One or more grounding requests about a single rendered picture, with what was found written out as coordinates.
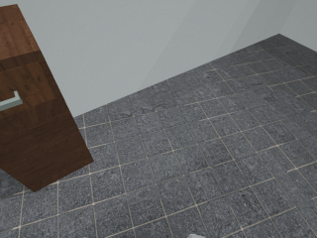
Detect drawer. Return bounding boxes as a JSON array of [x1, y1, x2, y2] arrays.
[[0, 61, 56, 118]]

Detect handle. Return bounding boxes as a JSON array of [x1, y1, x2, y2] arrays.
[[0, 90, 23, 111]]

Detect cabinet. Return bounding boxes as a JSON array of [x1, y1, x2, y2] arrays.
[[0, 4, 94, 192]]

